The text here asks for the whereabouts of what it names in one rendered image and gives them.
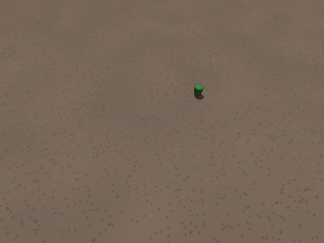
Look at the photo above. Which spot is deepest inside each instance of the cup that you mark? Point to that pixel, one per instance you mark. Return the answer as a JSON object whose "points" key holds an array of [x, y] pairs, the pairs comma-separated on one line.
{"points": [[198, 88]]}

